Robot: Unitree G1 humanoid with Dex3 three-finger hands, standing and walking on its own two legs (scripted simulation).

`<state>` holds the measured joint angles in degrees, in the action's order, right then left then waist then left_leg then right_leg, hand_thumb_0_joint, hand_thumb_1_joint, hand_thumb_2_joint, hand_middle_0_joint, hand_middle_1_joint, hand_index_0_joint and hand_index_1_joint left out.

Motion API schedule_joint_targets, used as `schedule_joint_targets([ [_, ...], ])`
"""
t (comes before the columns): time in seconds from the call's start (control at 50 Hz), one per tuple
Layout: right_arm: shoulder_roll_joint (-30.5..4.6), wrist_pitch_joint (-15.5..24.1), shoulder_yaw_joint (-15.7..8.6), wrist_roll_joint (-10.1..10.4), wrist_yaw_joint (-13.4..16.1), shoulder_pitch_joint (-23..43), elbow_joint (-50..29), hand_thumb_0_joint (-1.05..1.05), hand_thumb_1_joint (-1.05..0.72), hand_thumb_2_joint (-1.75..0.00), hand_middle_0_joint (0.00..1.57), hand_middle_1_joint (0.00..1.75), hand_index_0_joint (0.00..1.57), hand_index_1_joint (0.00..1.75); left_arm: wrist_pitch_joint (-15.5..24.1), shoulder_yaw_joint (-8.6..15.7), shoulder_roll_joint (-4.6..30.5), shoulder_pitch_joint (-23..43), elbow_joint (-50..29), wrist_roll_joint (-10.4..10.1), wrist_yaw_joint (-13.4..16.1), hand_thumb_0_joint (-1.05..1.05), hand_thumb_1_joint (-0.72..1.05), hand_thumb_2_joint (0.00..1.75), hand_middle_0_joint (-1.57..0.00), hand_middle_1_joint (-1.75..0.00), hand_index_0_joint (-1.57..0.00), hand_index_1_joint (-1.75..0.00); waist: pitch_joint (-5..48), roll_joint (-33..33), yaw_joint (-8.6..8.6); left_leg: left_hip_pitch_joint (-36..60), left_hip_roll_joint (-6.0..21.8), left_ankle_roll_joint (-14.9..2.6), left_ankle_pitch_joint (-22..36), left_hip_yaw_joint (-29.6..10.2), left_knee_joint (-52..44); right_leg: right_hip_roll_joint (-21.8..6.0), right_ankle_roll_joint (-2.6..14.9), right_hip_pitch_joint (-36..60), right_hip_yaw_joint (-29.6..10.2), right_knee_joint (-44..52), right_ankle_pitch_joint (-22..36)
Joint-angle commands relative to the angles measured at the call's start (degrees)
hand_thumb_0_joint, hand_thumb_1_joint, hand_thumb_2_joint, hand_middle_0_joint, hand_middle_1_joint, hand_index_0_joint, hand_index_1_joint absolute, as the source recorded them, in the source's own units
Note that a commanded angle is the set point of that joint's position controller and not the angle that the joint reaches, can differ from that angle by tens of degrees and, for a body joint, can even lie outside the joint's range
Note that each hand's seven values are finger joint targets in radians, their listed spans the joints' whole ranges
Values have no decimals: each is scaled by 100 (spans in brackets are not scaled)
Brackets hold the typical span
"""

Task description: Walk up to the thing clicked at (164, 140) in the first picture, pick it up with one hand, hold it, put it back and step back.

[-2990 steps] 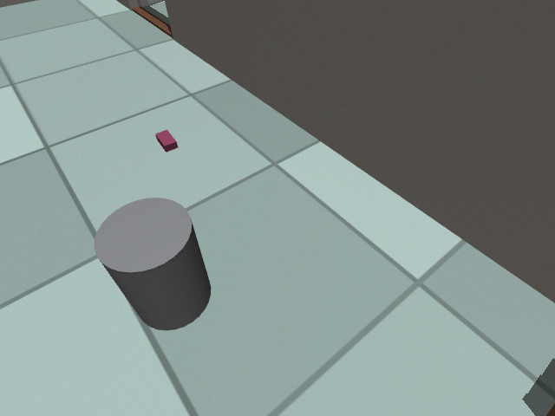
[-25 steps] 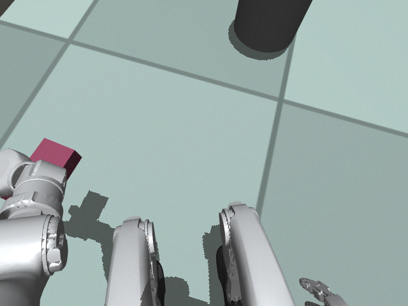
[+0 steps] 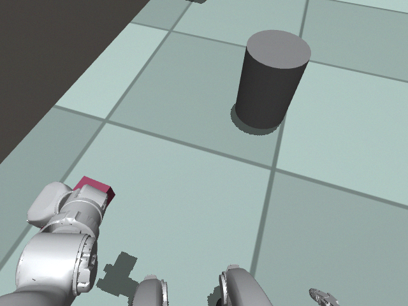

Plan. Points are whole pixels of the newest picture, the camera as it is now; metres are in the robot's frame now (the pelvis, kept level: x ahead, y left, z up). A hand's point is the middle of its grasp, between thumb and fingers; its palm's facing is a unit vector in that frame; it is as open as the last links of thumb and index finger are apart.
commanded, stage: lift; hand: left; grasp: from above
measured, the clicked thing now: (80, 211) +0.37 +0.26 -0.10
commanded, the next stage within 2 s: hold in 0.42 s
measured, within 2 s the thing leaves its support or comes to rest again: neither
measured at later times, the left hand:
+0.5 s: hand (51, 200) +0.34 +0.26 +0.02, palm faces -0.16 -0.44 -0.89, open 10.1 cm
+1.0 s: hand (51, 184) +0.36 +0.25 +0.05, palm faces -0.11 -0.43 -0.90, open 10.2 cm
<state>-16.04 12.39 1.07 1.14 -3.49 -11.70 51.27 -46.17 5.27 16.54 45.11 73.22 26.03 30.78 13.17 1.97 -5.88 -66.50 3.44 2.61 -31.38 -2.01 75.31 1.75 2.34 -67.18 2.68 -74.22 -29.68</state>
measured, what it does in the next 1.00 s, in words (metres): rises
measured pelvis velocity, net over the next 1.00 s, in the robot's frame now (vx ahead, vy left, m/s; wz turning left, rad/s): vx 0.05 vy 0.02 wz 0.00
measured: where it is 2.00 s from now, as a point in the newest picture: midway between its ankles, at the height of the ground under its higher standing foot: outside the picture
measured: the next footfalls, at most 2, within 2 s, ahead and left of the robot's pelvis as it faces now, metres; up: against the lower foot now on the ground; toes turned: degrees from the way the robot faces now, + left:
none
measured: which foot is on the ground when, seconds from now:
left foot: down 0.00-1.00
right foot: down 0.00-1.00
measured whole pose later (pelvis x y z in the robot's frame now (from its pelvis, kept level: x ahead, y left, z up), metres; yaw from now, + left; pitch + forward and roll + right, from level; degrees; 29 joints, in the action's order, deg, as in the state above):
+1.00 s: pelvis +0.05 +0.02 +0.09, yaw +0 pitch +10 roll +0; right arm -16.2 7.3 -0.3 -0.3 -7.5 -11.4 50.6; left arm -50.9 2.3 9.7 40.1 67.1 22.9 33.2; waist 7.9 2.5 -2.9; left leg -32.9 2.3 1.2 -23.5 0.9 46.1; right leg 0.9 0.6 -34.0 0.2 -45.6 -22.0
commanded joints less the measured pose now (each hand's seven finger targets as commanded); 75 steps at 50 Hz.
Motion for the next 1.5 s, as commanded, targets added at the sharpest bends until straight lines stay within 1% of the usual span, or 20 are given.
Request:
schedule_joint_targets([
  [0.0, -779, 125, -297, -47, -20, -353, -406, 0, -89, -90, 20, 30, 20, 30, 37, -137, 1031, 2148, -992, 127, 284, 0, 52, 73, -96, -55, -93, -59, 1912, 107, -63, 1361, -331, -256, 1443, 400, -1057, 26, -266, 2205, -380, 1689, 1609],
  [0.06, -774, 35, -332, -74, -89, -411, -418, 0, -89, -90, 20, 30, 20, 30, 24, -111, 1111, 2026, -1298, 153, 306, 0, 60, 77, -101, -59, -99, -62, 2385, 28, -19, 1658, -368, -248, 1790, 454, -1227, -4, -336, 2829, -470, 1824, 2361],
  [0.1, -807, -17, -365, -100, -101, -383, -464, 0, -88, -90, 20, 30, 20, 30, 4, -7, 1304, 2137, -1687, 72, 345, 0, 60, 79, -100, -61, -98, -64, 2561, 182, 104, 1933, -385, -230, 1872, 490, -1446, -5, -320, 3177, -488, 2001, 2427],
  [0.16, -785, -77, -375, -85, -126, -361, -422, 0, -88, -89, 20, 30, 20, 30, -117, -93, 1191, 2053, -1857, 107, 352, 0, 59, 79, -99, -62, -97, -65, 2596, 132, 10, 2385, -370, -211, 2035, 453, -1747, 21, -322, 3433, -405, 2146, 2650],
  [0.22, -766, -146, -393, -85, -153, -340, -344, 0, -88, -89, 20, 30, 20, 30, -250, -149, 1062, 1799, -1675, 138, 322, 0, 65, 79, -101, -65, -100, -67, 2273, 94, 49, 2681, -359, -196, 2080, 402, -2070, 63, -281, 3387, -293, 2364, 2454],
  [0.34, -778, -86, -398, -65, -189, -158, -367, 0, -88, -90, 20, 30, 20, 30, -326, -283, 728, 1866, -1206, 42, 190, 0, 67, 78, -105, -62, -102, -65, 1241, -43, 67, 2827, -345, -166, 1488, 347, -2696, 88, -263, 3324, -307, 2983, 1284],
  [0.44, -826, -43, -390, -67, -264, -154, -383, 0, -89, -90, 20, 30, 20, 30, -336, -352, 567, 1912, -867, 129, 214, 0, 68, 78, -104, -64, -102, -67, 982, -13, 126, 3122, -324, -142, 1526, 307, -2990, 81, -229, 3366, -230, 3127, 1376],
  [0.58, -885, -49, -443, -136, -369, -202, -443, 0, -89, -90, 20, 30, 20, 30, -221, -307, 413, 2124, -1089, 70, 454, 0, 58, 76, -95, -65, -93, -68, 1328, -102, 121, 3586, -308, -141, 1976, 307, -3083, 82, -177, 3629, -161, 3097, 1983],
  [0.68, -935, -150, -455, -180, -399, -80, -520, 0, -89, -89, 20, 30, 20, 30, -180, -253, 612, 2213, -1539, 51, 599, 0, 57, 76, -93, -68, -91, -70, 1602, 122, 194, 3900, -316, -111, 2247, 351, -3140, 85, -149, 3954, -164, 3087, 2291],
  [0.82, -906, -243, -396, -112, -374, 149, -565, 0, -89, -90, 20, 30, 20, 30, -346, -452, 461, 1998, -1890, 102, 494, 0, 51, 74, -90, -64, -87, -68, 1317, 198, 210, 4220, -300, -96, 2189, 263, -3490, 106, -176, 4153, -119, 3315, 2207],
  [0.9, -926, -282, -434, -90, -373, 186, -604, 0, -89, -90, 20, 30, 20, 30, -475, -405, 341, 1827, -1606, -40, 445, 0, 48, 78, -88, -68, -84, -71, 1149, -134, 243, 4129, -356, -140, 2452, 362, -3485, 99, -223, 4386, -146, 3395, 2613],
  [0.98, -917, -292, -454, -81, -392, 156, -635, 0, -90, -90, 20, 30, 20, 30, -536, -391, 290, 1820, -1217, 6, 458, 0, 46, 78, -87, -67, -83, -71, 971, -369, 204, 3984, -410, -173, 2487, 444, -3453, 58, -264, 4436, -209, 3463, 2990],
  [1.1, -912, -313, -517, -118, -464, 47, -693, 0, -90, -90, 20, 30, 20, 30, -496, -274, 310, 1814, -1170, -17, 530, 0, 47, 77, -87, -68, -83, -72, 1368, -427, 245, 3995, -467, -175, 2816, 498, -3344, -22, -272, 4744, -291, 3326, 3920],
  [1.24, -910, -361, -464, -112, -468, 325, -800, 0, -90, -90, 20, 30, 20, 30, -466, -342, 539, 2084, -1900, 97, 604, 0, 45, 74, -85, -66, -82, -70, 1324, -55, 303, 4315, -465, -190, 2650, 509, -3505, 15, -249, 4775, -280, 3561, 3293],
  [1.32, -906, -409, -446, -90, -460, 415, -855, 0, -90, -90, 20, 30, 20, 30, -528, -439, 427, 1883, -2199, 38, 545, 0, 47, 73, -88, -65, -84, -68, 1499, -141, 268, 4456, -455, -221, 2650, 479, -3610, 24, -261, 4990, -264, 3607, 3326],
  [1.34, -933, -425, -471, -84, -433, 452, -885, 0, -90, -90, 20, 30, 20, 30, -532, -407, 513, 1951, -2354, 36, 520, 0, 46, 75, -87, -65, -83, -69, 1565, -11, 343, 4451, -449, -193, 2755, 494, -3595, 31, -255, 4969, -265, 3554, 3362],
  [1.36, -893, -423, -429, -73, -430, 472, -851, 0, -90, -90, 20, 30, 20, 30, -577, -530, 272, 1872, -2268, -4, 506, 0, 44, 74, -85, -65, -82, -69, 1388, -56, 272, 4528, -427, -206, 2645, 457, -3719, 51, -241, 4955, -218, 3660, 3070],
  [1.38, -934, -428, -451, -69, -410, 495, -840, 0, -90, -90, 20, 30, 20, 30, -623, -448, 428, 1814, -2209, 3, 495, 0, 44, 73, -85, -64, -82, -68, 1319, -33, 358, 4494, -422, -190, 2656, 480, -3717, 60, -246, 4904, -225, 3656, 2990],
  [1.44, -919, -426, -422, -42, -387, 535, -875, 0, -90, -90, 20, 30, 20, 30, -727, -531, 232, 1776, -2058, -62, 425, 0, 44, 75, -86, -65, -82, -69, 1201, -206, 274, 4589, -406, -205, 2559, 438, -3832, 66, -258, 4913, -214, 3760, 2822],
  [1.48, -925, -403, -419, -30, -376, 511, -839, 0, -90, -90, 20, 30, 20, 30, -793, -483, 310, 1791, -1857, -99, 406, 0, 43, 73, -85, -65, -81, -68, 943, -381, 317, 4428, -418, -235, 2426, 444, -3855, 46, -278, 4855, -229, 3856, 2740],
])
